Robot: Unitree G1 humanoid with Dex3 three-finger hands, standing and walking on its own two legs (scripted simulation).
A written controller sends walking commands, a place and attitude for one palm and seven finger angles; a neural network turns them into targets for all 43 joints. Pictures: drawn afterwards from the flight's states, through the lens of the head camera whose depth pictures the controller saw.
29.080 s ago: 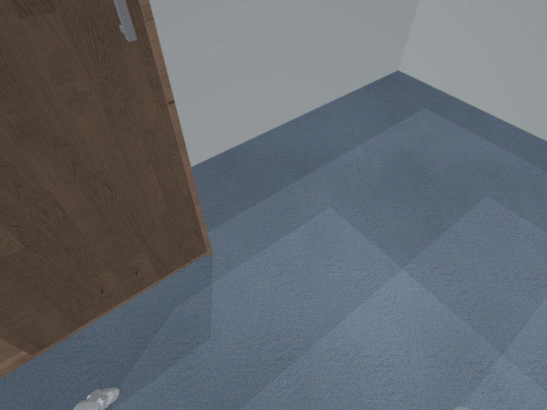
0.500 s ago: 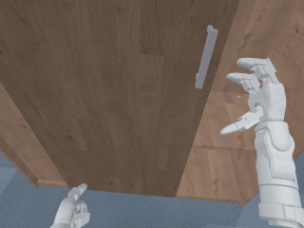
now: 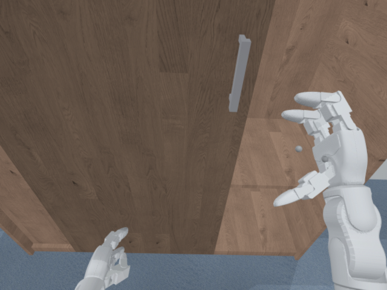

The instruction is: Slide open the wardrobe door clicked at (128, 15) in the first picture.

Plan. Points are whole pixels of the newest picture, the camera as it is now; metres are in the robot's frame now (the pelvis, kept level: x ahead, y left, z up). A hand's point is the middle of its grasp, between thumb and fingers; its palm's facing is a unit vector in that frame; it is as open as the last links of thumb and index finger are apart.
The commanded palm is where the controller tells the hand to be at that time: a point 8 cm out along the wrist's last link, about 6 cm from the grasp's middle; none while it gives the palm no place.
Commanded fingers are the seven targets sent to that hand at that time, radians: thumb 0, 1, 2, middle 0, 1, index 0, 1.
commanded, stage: draw the hand back to the body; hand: right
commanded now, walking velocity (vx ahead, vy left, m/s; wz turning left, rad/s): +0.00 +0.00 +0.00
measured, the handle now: (237, 74) +0.47 -0.09 +0.26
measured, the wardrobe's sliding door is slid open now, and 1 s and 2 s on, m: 0.43 0.43 0.43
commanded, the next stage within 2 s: step back with the hand held close in 1.60 s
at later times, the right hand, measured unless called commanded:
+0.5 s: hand (323, 185) +0.22 -0.19 +0.21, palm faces +0.07 +1.00 -0.05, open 14.7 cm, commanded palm +0.19 -0.23 +0.21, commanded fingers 0.00 0.37 -0.29 0.24 1.04 0.24 1.04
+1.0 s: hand (357, 203) +0.21 -0.25 +0.18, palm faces +0.42 +0.85 -0.31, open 11.0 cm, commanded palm +0.16 -0.28 +0.19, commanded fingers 0.00 -0.54 -0.73 0.21 0.51 0.21 0.51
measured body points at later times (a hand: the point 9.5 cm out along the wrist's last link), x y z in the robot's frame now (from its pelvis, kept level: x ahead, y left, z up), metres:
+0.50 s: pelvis -0.01 +0.01 +0.00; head -0.08 +0.04 +0.45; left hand +0.23 +0.21 -0.03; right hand +0.21 -0.24 +0.21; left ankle +0.04 +0.12 -0.73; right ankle +0.00 -0.10 -0.73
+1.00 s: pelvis +0.00 +0.00 +0.01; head -0.04 +0.02 +0.46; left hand +0.16 +0.23 -0.09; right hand +0.18 -0.29 +0.20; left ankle +0.04 +0.12 -0.73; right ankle -0.01 -0.10 -0.73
